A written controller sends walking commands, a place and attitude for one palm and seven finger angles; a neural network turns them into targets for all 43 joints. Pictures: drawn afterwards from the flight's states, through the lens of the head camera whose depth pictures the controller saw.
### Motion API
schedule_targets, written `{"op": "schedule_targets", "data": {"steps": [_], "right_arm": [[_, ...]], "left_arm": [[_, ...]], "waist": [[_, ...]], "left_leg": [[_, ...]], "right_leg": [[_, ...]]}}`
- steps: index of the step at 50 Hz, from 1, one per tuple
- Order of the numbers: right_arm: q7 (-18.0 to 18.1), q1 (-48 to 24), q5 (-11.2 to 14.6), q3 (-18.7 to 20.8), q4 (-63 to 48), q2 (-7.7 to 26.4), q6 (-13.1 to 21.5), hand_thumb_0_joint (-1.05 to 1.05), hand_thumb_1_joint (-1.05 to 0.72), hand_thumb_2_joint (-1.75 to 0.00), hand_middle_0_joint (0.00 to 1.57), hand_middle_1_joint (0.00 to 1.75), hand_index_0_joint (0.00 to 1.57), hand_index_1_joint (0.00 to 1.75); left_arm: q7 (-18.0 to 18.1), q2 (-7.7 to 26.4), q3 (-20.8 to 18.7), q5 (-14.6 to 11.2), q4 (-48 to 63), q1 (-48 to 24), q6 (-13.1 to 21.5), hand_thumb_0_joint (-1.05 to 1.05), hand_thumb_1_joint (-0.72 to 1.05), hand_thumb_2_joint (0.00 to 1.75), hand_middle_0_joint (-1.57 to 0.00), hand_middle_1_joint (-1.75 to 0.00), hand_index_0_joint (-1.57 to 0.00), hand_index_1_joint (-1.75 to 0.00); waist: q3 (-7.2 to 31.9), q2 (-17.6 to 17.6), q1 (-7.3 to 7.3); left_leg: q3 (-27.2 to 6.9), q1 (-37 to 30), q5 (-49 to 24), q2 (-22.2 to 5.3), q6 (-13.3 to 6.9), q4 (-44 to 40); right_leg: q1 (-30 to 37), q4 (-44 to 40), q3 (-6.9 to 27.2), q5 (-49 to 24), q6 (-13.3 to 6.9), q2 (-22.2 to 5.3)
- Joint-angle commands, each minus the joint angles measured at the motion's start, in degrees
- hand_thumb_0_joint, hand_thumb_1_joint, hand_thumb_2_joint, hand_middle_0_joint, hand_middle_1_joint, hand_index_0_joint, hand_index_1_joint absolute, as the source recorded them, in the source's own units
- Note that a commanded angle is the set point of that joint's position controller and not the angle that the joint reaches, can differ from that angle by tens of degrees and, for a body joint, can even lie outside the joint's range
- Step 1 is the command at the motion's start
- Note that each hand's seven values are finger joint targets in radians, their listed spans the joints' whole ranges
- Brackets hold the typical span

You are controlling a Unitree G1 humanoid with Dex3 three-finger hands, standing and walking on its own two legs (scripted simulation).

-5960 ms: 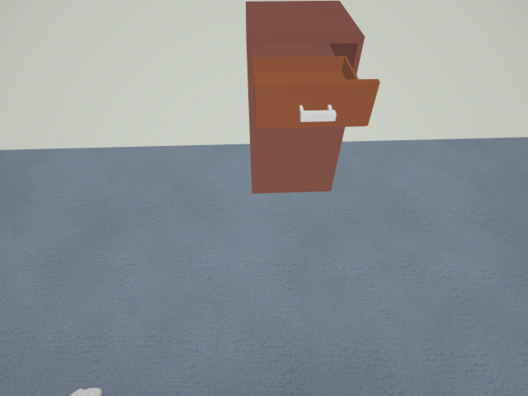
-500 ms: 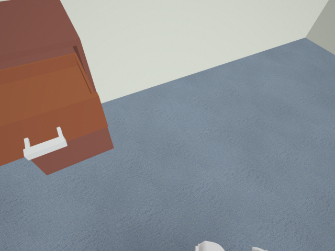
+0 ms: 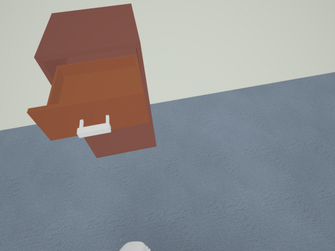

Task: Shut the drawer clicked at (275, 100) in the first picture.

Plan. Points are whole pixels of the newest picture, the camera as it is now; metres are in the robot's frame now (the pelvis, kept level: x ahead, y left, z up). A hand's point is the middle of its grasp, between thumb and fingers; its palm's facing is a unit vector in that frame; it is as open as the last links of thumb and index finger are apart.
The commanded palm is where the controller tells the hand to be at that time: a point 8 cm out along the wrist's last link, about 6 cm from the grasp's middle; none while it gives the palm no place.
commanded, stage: turn to face it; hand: left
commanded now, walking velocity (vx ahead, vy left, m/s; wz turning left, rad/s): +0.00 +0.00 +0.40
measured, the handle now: (94, 125) +0.52 +0.29 -0.07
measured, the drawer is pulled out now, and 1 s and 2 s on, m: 0.30 0.30 0.30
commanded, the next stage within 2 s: take the last steps up to it in 0.38 s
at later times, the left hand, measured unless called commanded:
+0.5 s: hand out of the picture +0.00 +0.27 -0.17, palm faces +0.23 -0.94 -0.25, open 7.4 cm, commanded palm none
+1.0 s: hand out of the picture -0.07 +0.15 -0.16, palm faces +0.32 -0.94 -0.15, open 7.4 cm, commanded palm none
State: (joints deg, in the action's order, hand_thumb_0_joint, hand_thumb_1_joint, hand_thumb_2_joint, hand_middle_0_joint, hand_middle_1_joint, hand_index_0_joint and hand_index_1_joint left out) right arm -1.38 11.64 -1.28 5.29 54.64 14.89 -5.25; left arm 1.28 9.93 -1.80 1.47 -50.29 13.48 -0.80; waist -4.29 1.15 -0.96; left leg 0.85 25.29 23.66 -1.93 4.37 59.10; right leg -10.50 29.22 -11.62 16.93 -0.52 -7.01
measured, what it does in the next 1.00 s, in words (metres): steps on the spot: left foot, then right foot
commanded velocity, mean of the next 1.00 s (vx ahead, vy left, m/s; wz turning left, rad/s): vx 0.16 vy -0.04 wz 0.13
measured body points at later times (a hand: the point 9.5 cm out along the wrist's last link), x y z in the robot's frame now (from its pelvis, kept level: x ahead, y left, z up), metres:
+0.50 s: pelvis -0.02 +0.05 +0.00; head +0.00 +0.06 +0.45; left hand -0.01 +0.32 -0.15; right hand +0.11 -0.16 -0.14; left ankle -0.01 +0.14 -0.74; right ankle +0.00 -0.09 -0.69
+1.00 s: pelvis +0.05 +0.04 +0.00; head +0.07 +0.03 +0.45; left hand -0.08 +0.20 -0.15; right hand +0.11 -0.19 -0.16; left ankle +0.08 +0.19 -0.69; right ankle -0.01 -0.07 -0.74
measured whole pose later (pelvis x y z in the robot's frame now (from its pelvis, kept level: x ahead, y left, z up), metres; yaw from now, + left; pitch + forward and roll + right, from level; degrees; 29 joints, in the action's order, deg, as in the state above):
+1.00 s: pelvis +0.05 +0.04 +0.00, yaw +13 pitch -1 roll +0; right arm -0.5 15.9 -1.7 4.3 62.6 10.2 -1.3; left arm 1.2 4.1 -1.2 1.6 -65.5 27.8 3.0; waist -1.6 1.3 0.9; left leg 3.0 29.3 14.7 -5.5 0.8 50.6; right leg 0.7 17.1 -5.2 17.4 -2.2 0.4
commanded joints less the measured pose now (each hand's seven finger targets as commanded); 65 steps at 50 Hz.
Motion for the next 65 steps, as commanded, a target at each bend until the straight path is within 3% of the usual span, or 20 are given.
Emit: {"op": "schedule_targets", "data": {"steps": [1,6,7,8,10,15,24,31,33,34,37,39,46,51,54,55,56,57,60,65], "right_arm": [[-0.2,-7.4,0.6,-0.8,-6.4,1.6,2.7,0.00,-0.90,-0.90,0.20,0.30,0.20,0.30],[0.3,-1.2,0.5,-0.7,-4.9,3.3,4.0,0.00,-0.90,-0.90,0.20,0.30,0.20,0.30],[0.5,1.7,0.1,0.5,-4.6,8.5,4.5,0.00,-0.90,-0.90,0.20,0.30,0.20,0.30],[0.9,4.8,0.2,1.5,-4.4,14.0,4.5,0.00,-0.90,-0.90,0.20,0.30,0.20,0.30],[2.3,4.5,0.0,0.9,-2.9,11.8,4.4,0.00,-0.90,-0.90,0.20,0.30,0.20,0.30],[2.6,-2.8,0.6,-1.0,-4.5,6.7,5.0,0.00,-0.90,-0.90,0.20,0.30,0.20,0.30],[2.8,1.7,0.1,-0.5,-2.1,5.6,4.7,0.00,-0.90,-0.90,0.20,0.30,0.20,0.30],[2.6,3.2,0.0,-1.0,1.2,2.8,5.2,0.00,-0.90,-0.90,0.20,0.30,0.20,0.30],[2.2,2.7,0.7,-2.2,-0.2,-2.9,5.7,0.00,-0.90,-0.90,0.20,0.30,0.20,0.30],[1.7,-1.3,-0.3,-1.4,-1.3,0.7,5.4,0.00,-0.90,-0.90,0.20,0.30,0.20,0.30],[0.7,2.3,-0.4,-0.4,2.0,0.1,5.2,0.00,-0.90,-0.90,0.20,0.30,0.20,0.30],[0.5,4.6,-0.5,-0.6,3.4,-1.5,5.4,0.00,-0.90,-0.90,0.20,0.30,0.20,0.30],[0.5,-1.9,-0.3,-0.9,2.0,-3.2,6.2,0.00,-0.90,-0.90,0.20,0.30,0.20,0.30],[0.3,-5.7,0.1,-1.9,1.2,-5.1,7.6,0.00,-0.90,-0.90,0.20,0.30,0.20,0.30],[1.5,6.4,-0.2,-1.4,5.3,-3.4,8.9,0.00,-0.90,-0.90,0.20,0.30,0.20,0.30],[2.3,13.5,-0.7,-0.4,7.2,1.4,9.3,0.00,-0.90,-0.90,0.20,0.30,0.20,0.30],[2.9,19.9,-0.8,0.9,8.2,7.2,9.3,0.00,-0.90,-0.90,0.20,0.30,0.20,0.30],[3.2,21.2,-0.1,0.9,8.1,9.0,8.6,0.00,-0.90,-0.90,0.20,0.30,0.20,0.30],[3.4,10.2,-0.3,-0.9,5.9,0.5,9.2,0.00,-0.90,-0.90,0.20,0.30,0.20,0.30],[2.9,5.2,0.0,-1.4,3.3,-0.4,9.7,0.00,-0.90,-0.90,0.20,0.30,0.20,0.30]], "left_arm": [[0.7,13.7,-4.1,0.3,1.4,5.0,1.0,0.00,0.90,0.90,-0.20,-0.30,-0.20,-0.30],[0.3,14.0,-4.5,-0.4,-0.3,4.0,0.2,0.00,0.90,0.90,-0.20,-0.30,-0.20,-0.30],[0.1,11.5,-4.2,-0.7,0.9,4.3,-0.1,0.00,0.90,0.90,-0.20,-0.30,-0.20,-0.30],[-0.1,7.6,-2.8,-0.8,3.3,2.3,-0.3,0.00,0.90,0.90,-0.20,-0.30,-0.20,-0.30],[0.6,8.3,-2.9,-0.5,2.4,-2.8,-1.2,0.00,0.90,0.90,-0.20,-0.30,-0.20,-0.30],[-0.2,8.6,-2.9,-0.5,-2.3,2.8,-1.6,0.00,0.90,0.90,-0.20,-0.30,-0.20,-0.30],[0.3,6.5,-2.4,-0.6,-1.2,-1.5,-1.5,0.00,0.90,0.90,-0.20,-0.30,-0.20,-0.30],[-0.5,4.1,-1.1,0.1,-6.3,8.1,1.0,0.00,0.90,0.90,-0.20,-0.30,-0.20,-0.30],[0.1,10.6,-2.6,0.8,-7.3,12.3,1.5,0.00,0.90,0.90,-0.20,-0.30,-0.20,-0.30],[0.4,11.0,-2.9,-0.2,-7.1,13.9,2.1,0.00,0.90,0.90,-0.20,-0.30,-0.20,-0.30],[0.2,6.0,-1.8,-0.4,-7.1,7.6,3.4,0.00,0.90,0.90,-0.20,-0.30,-0.20,-0.30],[0.1,3.9,-1.2,-0.6,-7.8,8.8,4.3,0.00,0.90,0.90,-0.20,-0.30,-0.20,-0.30],[0.4,3.0,-1.2,0.0,-12.8,16.6,5.3,0.00,0.90,0.90,-0.20,-0.30,-0.20,-0.30],[0.5,3.8,-1.4,0.2,-15.2,18.3,4.7,0.00,0.90,0.90,-0.20,-0.30,-0.20,-0.30],[0.3,3.5,-1.8,-0.4,-15.5,16.1,4.4,0.00,0.90,0.90,-0.20,-0.30,-0.20,-0.30],[0.0,1.1,-1.5,-0.8,-15.3,18.2,4.4,0.00,0.90,0.90,-0.20,-0.30,-0.20,-0.30],[-0.4,-1.4,-0.9,-1.1,-13.9,18.7,4.5,0.00,0.90,0.90,-0.20,-0.30,-0.20,-0.30],[-0.3,1.0,-1.0,-0.6,-11.4,14.4,4.1,0.00,0.90,0.90,-0.20,-0.30,-0.20,-0.30],[-1.2,0.4,-2.0,0.1,-11.1,7.6,3.3,0.00,0.90,0.90,-0.20,-0.30,-0.20,-0.30],[-1.9,-1.2,-1.8,0.2,-10.2,10.1,1.1,0.00,0.90,0.90,-0.20,-0.30,-0.20,-0.30]], "waist": [[4.5,-13.7,4.29],[7.7,-10.4,0.57],[10.6,2.4,-1.02],[9.7,17.2,-2.75],[6.8,11.8,-2.77],[4.3,7.0,1.48],[4.2,5.7,-0.46],[1.8,1.1,2.81],[-2.6,-17.1,4.84],[-5.4,-16.5,6.46],[-7.7,-5.7,0.72],[-5.4,-6.5,0.29],[-3.9,-7.5,2.54],[-3.6,-9.5,3.59],[1.8,-7.1,-2.04],[7.8,1.3,-4.37],[12.6,14.3,-5.32],[11.1,7.6,-5.99],[-1.8,4.1,-2.12],[-2.4,6.4,2.51]], "left_leg": [[3.5,0.9,2.5,0.4,-0.7,-10.6],[5.4,-16.3,-11.6,0.7,-2.9,-34.3],[-6.5,-27.0,-24.7,-9.0,-6.6,-37.9],[-21.1,-29.2,-49.5,-22.3,-14.8,-38.8],[-18.0,-22.3,-44.2,-19.3,-16.9,-38.5],[-7.9,-17.1,-37.5,-11.0,-13.0,-41.0],[-15.2,-18.5,-26.8,-12.1,-15.2,-42.9],[-15.5,-2.3,10.5,-6.5,-11.1,-41.4],[-0.8,13.2,9.1,4.8,-5.4,-18.1],[-2.6,13.9,7.1,1.7,-5.6,-8.9],[-1.8,11.6,-4.3,-1.4,-4.7,1.1],[-0.5,10.5,-9.2,-2.2,-3.7,2.8],[2.2,13.3,-9.4,-4.1,-3.2,-5.4],[5.3,3.3,-6.7,-1.8,-5.1,-18.8],[7.2,-16.8,-12.6,1.3,-6.5,-31.5],[-3.4,-31.3,-14.0,-7.6,-9.3,-33.5],[-23.6,-40.0,-19.2,-23.3,-15.5,-39.2],[-28.8,-35.5,-18.2,-27.6,-18.9,-42.0],[-15.2,-18.0,-15.4,-20.4,-15.4,-46.7],[-1.2,-8.6,-17.4,-14.5,-13.4,-49.2]], "right_leg": [[7.1,-6.7,7.9,-30.7,-7.0,-13.4],[1.3,4.4,3.2,-27.1,-1.5,-11.8],[-9.4,15.7,0.5,-12.1,2.2,-7.0],[-21.6,26.4,1.7,21.2,5.6,-0.8],[-22.0,35.1,9.9,18.3,4.4,-0.4],[-17.3,35.1,10.1,5.1,5.2,0.8],[-14.9,22.4,10.6,8.2,4.6,2.8],[8.4,-6.2,8.5,2.8,1.8,5.3],[12.5,-22.1,33.7,25.4,-5.8,-12.6],[4.2,-27.4,40.6,31.3,-9.0,-16.6],[-0.1,-24.9,26.8,15.1,-8.1,-10.4],[2.0,-22.5,18.7,2.1,-6.9,-6.8],[8.5,-19.5,17.5,-13.0,-9.5,-7.4],[7.1,-15.0,15.8,-20.0,-8.9,-6.9],[2.7,1.0,11.6,-27.8,-6.1,-2.5],[-6.8,14.2,10.0,-18.7,-3.9,0.5],[-19.7,30.1,5.7,11.4,-1.3,6.6],[-22.5,38.7,10.3,16.7,-2.0,6.1],[-24.8,42.3,12.4,4.9,-0.9,0.1],[-17.7,28.4,9.4,-1.9,1.2,-0.7]]}}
